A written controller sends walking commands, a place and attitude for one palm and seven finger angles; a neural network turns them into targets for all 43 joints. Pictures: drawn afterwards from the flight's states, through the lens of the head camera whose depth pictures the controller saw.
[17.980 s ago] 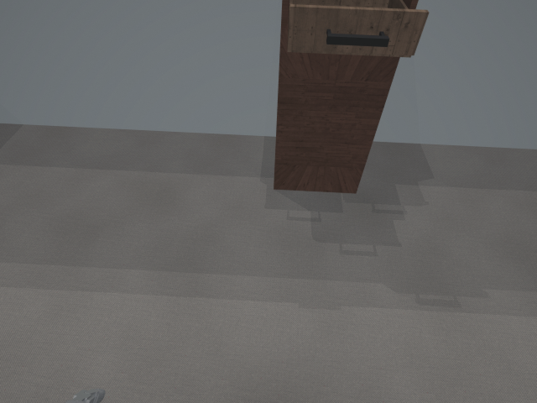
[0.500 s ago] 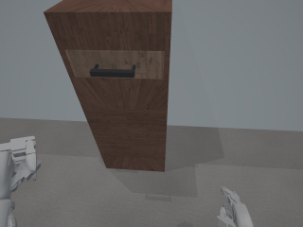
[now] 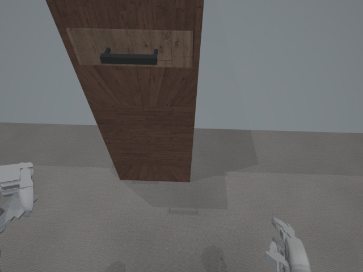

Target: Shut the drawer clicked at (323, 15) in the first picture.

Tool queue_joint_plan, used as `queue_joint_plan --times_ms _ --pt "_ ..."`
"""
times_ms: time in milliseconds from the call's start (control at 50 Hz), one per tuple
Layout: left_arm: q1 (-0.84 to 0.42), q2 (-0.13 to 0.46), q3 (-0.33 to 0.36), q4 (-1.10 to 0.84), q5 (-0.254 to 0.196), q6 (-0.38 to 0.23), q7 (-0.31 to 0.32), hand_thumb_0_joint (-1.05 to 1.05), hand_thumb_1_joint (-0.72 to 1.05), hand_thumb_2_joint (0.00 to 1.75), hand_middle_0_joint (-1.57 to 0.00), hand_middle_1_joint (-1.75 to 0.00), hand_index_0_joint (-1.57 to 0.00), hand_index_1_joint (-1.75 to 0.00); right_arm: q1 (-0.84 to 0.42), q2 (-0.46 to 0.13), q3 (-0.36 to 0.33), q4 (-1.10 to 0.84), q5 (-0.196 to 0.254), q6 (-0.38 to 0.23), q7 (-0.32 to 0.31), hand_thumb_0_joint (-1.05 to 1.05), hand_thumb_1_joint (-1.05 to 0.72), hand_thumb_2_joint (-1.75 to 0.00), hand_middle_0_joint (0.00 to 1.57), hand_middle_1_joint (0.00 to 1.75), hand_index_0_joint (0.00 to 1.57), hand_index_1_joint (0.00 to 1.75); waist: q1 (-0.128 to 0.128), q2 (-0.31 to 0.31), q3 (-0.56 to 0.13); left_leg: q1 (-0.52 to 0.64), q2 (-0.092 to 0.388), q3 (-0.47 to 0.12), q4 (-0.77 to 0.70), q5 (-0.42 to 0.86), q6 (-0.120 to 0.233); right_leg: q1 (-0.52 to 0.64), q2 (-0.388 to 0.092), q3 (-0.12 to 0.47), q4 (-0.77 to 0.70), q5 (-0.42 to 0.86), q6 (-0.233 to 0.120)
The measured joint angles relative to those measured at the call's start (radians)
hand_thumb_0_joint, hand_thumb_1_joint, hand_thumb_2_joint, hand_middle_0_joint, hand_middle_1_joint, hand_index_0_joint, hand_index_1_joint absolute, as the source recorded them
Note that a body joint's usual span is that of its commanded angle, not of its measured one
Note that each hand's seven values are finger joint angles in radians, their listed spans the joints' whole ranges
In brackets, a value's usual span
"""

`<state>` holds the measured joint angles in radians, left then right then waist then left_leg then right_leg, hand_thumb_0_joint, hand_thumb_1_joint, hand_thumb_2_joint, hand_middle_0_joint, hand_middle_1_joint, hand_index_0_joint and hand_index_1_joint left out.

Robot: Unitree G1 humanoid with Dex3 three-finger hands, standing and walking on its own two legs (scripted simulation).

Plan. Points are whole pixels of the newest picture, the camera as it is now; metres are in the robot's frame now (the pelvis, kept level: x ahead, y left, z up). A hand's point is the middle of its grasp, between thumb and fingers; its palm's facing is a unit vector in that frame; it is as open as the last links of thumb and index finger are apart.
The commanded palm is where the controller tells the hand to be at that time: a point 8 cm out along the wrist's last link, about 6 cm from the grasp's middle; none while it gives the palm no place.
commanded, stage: step back with the hand held close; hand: left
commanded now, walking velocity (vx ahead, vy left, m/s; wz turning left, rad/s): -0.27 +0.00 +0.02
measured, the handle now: (130, 55) +0.69 +0.21 +0.11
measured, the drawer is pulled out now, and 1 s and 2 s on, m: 0.00 0.00 0.00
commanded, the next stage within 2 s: stop stepping back and stand still in 0.78 s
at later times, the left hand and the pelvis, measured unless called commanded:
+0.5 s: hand (13, 242) +0.13 +0.23 +0.17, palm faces +0.31 -0.82 -0.48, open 3.3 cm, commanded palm +0.06 +0.29 +0.19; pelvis -0.06 +0.00 +0.00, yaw +2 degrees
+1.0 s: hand out of the picture +0.04 +0.25 +0.18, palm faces +0.29 -0.88 -0.38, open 3.3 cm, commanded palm -0.03 +0.30 +0.19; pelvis -0.17 +0.03 -0.01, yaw -3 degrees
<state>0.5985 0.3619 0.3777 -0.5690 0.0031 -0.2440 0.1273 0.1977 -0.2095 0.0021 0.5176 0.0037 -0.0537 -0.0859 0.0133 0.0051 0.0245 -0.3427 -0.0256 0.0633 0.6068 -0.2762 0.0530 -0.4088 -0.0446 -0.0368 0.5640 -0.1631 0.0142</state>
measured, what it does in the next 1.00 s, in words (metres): walks backwards: right foot, then right foot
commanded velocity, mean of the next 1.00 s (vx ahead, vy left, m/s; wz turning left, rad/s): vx -0.28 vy -0.01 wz -0.01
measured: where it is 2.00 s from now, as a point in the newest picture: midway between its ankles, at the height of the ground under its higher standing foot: outside the picture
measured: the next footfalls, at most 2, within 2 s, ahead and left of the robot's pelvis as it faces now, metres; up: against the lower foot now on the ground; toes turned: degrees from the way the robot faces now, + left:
right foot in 0.28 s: +0.03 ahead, -0.12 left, +0.00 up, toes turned +5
right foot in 0.84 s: -0.18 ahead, -0.13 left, -0.01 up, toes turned -2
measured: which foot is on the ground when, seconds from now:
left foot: down 0.00-1.00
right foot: down 0.00-0.16, up 0.18-0.26, down 0.28-0.58, up 0.60-0.82, down 0.84-0.96, up 0.98-1.00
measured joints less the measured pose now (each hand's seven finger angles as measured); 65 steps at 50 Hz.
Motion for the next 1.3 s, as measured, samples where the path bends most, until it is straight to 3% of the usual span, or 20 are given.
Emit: queue_joint_plan --times_ms 140,240,320,500,560,620,700,800,840,880,940,960,1000,1020,1060,1120,1180,1220,1260,1300 --pt "-0.014 -0.001 -0.002 -0.027 -0.001 -0.035 0.023 0.02 0.89 0.90 -1.41 -1.60 -1.41 -1.60 0.020 -0.003 0.005 0.024 -0.007 -0.019 -0.009 0.02 -0.90 -0.90 0.21 0.30 0.21 0.30 -0.005 -0.009 -0.002 -0.057 0.007 -0.010 0.059 0.001 0.002 -0.037 0.010 -0.003 0.019 0.010 -0.001" --pt "-0.022 0.021 0.016 -0.006 0.020 -0.043 0.022 0.02 0.89 0.90 -1.41 -1.60 -1.41 -1.60 0.069 0.016 0.000 0.038 -0.010 -0.037 -0.018 0.02 -0.90 -0.90 0.21 0.30 0.21 0.30 -0.034 -0.003 -0.021 -0.057 -0.002 -0.049 0.026 0.028 0.006 -0.002 0.065 0.042 0.150 -0.068 0.008" --pt "-0.007 0.030 0.051 -0.010 0.006 -0.067 0.017 0.02 0.89 0.90 -1.41 -1.60 -1.41 -1.60 0.061 0.025 0.010 0.051 -0.016 -0.053 -0.003 0.02 -0.90 -0.90 0.21 0.30 0.21 0.30 -0.018 -0.022 -0.036 -0.097 0.000 -0.042 0.010 0.052 -0.005 0.060 0.082 0.073 0.043 -0.160 -0.018" --pt "0.023 0.056 -0.012 -0.054 -0.022 -0.062 -0.009 0.02 0.89 0.90 -1.41 -1.60 -1.41 -1.60 -0.038 0.000 -0.017 0.054 0.000 -0.015 0.008 0.02 -0.90 -0.90 0.21 0.30 0.21 0.30 -0.034 -0.002 0.012 -0.137 0.003 -0.075 0.026 0.051 -0.033 0.039 0.094 0.056 0.010 -0.068 -0.015" --pt "0.031 0.075 0.010 -0.066 -0.025 -0.062 0.000 0.02 0.89 0.90 -1.41 -1.60 -1.41 -1.60 -0.034 -0.004 -0.022 0.050 0.000 -0.006 -0.004 0.02 -0.90 -0.90 0.21 0.30 0.20 0.30 -0.026 -0.016 0.009 -0.128 -0.004 -0.070 -0.002 0.122 -0.012 0.036 0.087 0.059 0.014 -0.058 -0.002" --pt "0.009 0.071 0.034 -0.040 -0.015 -0.070 0.001 0.02 0.89 0.90 -1.41 -1.60 -1.41 -1.60 -0.030 -0.002 -0.021 0.051 -0.011 -0.028 -0.013 0.02 -0.91 -0.90 0.21 0.30 0.20 0.30 -0.013 -0.004 0.007 -0.128 0.005 -0.070 -0.032 0.164 0.023 -0.012 0.114 0.077 0.184 -0.185 0.000" --pt "-0.017 0.058 0.035 -0.029 -0.018 -0.056 0.009 0.02 0.89 0.90 -1.41 -1.60 -1.41 -1.60 -0.007 0.029 -0.011 0.068 -0.018 -0.066 0.002 0.02 -0.91 -0.90 0.20 0.30 0.20 0.30 0.003 0.009 -0.022 -0.109 0.030 -0.086 -0.150 0.243 0.021 0.009 0.143 0.060 0.392 -0.297 -0.010" --pt "-0.013 0.028 -0.005 -0.042 -0.038 -0.037 0.015 0.02 0.89 0.90 -1.41 -1.60 -1.41 -1.60 -0.004 0.061 0.016 0.082 -0.024 -0.091 0.028 0.02 -0.90 -0.90 0.21 0.30 0.21 0.30 0.023 0.003 -0.078 -0.115 0.052 -0.062 -0.290 0.347 -0.006 0.189 0.115 0.001 0.131 -0.380 -0.045" --pt "-0.012 0.048 0.005 -0.060 -0.045 -0.040 0.016 0.02 0.90 0.90 -1.41 -1.60 -1.41 -1.60 -0.026 0.075 0.031 0.074 -0.027 -0.089 0.038 0.02 -0.90 -0.90 0.21 0.30 0.21 0.30 0.041 -0.049 -0.086 -0.174 0.032 -0.018 -0.241 0.297 -0.044 0.248 0.064 0.037 -0.073 -0.337 -0.099" --pt "-0.029 0.041 -0.003 -0.063 -0.037 -0.049 0.011 0.02 0.89 0.90 -1.41 -1.60 -1.41 -1.60 -0.065 0.062 0.042 0.092 -0.040 -0.082 0.039 0.01 -0.90 -0.90 0.21 0.30 0.21 0.30 0.068 -0.040 -0.057 -0.229 0.039 -0.026 -0.074 0.142 -0.082 0.213 0.056 0.069 -0.070 -0.176 -0.046" --pt "-0.066 0.052 -0.027 -0.060 -0.030 -0.033 -0.013 0.02 0.89 0.90 -1.41 -1.60 -1.41 -1.60 -0.040 0.057 0.042 0.121 -0.027 -0.065 0.030 0.01 -0.90 -0.90 0.21 0.30 0.21 0.30 0.034 -0.033 -0.060 -0.172 0.018 -0.051 0.031 0.073 -0.091 0.210 0.055 0.070 -0.008 -0.212 0.026" --pt "-0.079 0.058 -0.025 -0.061 -0.033 -0.022 -0.020 0.02 0.89 0.90 -1.41 -1.60 -1.41 -1.60 -0.026 0.056 0.041 0.117 -0.020 -0.063 0.022 0.01 -0.90 -0.90 0.21 0.30 0.21 0.30 0.012 -0.039 -0.062 -0.154 0.007 -0.051 -0.005 0.150 -0.055 0.198 0.048 0.061 0.025 -0.233 0.031" --pt "-0.100 0.066 -0.009 -0.042 -0.041 -0.004 -0.027 0.02 0.89 0.90 -1.41 -1.60 -1.41 -1.60 -0.018 0.063 0.033 0.116 -0.013 -0.067 0.013 0.02 -0.90 -0.90 0.21 0.30 0.21 0.30 -0.019 -0.059 -0.042 -0.141 -0.014 -0.044 -0.039 0.197 0.006 0.149 0.050 0.079 0.139 -0.321 0.013" --pt "-0.094 0.070 0.002 -0.034 -0.045 0.007 -0.027 0.02 0.89 0.90 -1.41 -1.60 -1.41 -1.60 -0.013 0.068 0.031 0.113 -0.013 -0.069 0.015 0.02 -0.90 -0.90 0.21 0.30 0.21 0.30 -0.031 -0.065 -0.034 -0.123 -0.016 -0.041 -0.075 0.209 0.009 0.124 0.065 0.088 0.200 -0.358 -0.001" --pt "-0.049 0.080 0.023 -0.039 -0.050 0.029 -0.023 0.02 0.89 0.90 -1.41 -1.60 -1.41 -1.60 0.011 0.074 0.031 0.099 -0.018 -0.071 0.020 0.02 -0.90 -0.90 0.21 0.30 0.21 0.30 -0.055 -0.066 -0.028 -0.080 -0.012 -0.047 -0.172 0.243 -0.012 0.105 0.099 0.070 0.238 -0.380 -0.020" --pt "0.062 0.092 0.034 -0.075 -0.047 0.043 -0.014 0.02 0.89 0.90 -1.41 -1.60 -1.41 -1.60 0.065 0.064 0.031 0.070 -0.024 -0.068 0.028 0.02 -0.90 -0.90 0.21 0.30 0.21 0.30 -0.070 -0.058 -0.042 -0.048 -0.003 -0.047 -0.264 0.209 -0.048 0.156 0.129 -0.016 0.085 -0.388 -0.048" --pt "0.136 0.105 0.041 -0.136 -0.039 0.054 -0.015 0.02 0.89 0.90 -1.41 -1.60 -1.41 -1.60 0.082 0.033 0.018 0.064 -0.028 -0.048 0.026 0.02 -0.90 -0.90 0.21 0.30 0.21 0.30 -0.036 -0.079 -0.051 -0.181 -0.023 -0.032 0.039 0.012 -0.082 0.154 0.097 -0.031 -0.050 -0.216 -0.107" --pt "0.120 0.097 0.033 -0.133 -0.031 0.046 -0.014 0.02 0.89 0.90 -1.41 -1.60 -1.41 -1.60 0.082 0.015 0.010 0.111 -0.028 -0.031 0.017 0.02 -0.90 -0.90 0.21 0.30 0.21 0.30 -0.006 -0.085 -0.062 -0.234 -0.008 -0.035 0.281 -0.019 -0.083 0.134 0.075 -0.041 -0.040 -0.132 -0.110" --pt "0.069 0.074 0.024 -0.090 -0.021 0.038 -0.003 0.02 0.89 0.90 -1.41 -1.60 -1.41 -1.60 0.092 0.008 0.008 0.150 -0.027 -0.026 0.004 0.02 -0.90 -0.90 0.21 0.30 0.21 0.30 0.011 -0.095 -0.090 -0.206 0.027 -0.026 0.329 -0.031 -0.072 0.130 0.050 -0.060 -0.051 -0.124 -0.091" --pt "0.013 0.040 0.014 -0.034 -0.012 0.038 0.014 0.02 0.89 0.90 -1.41 -1.60 -1.41 -1.60 0.101 -0.002 0.007 0.165 -0.026 -0.037 -0.009 0.02 -0.90 -0.90 0.21 0.30 0.21 0.30 0.014 -0.096 -0.110 -0.119 0.061 -0.020 0.237 -0.060 -0.051 0.121 0.025 -0.084 -0.049 -0.109 -0.086"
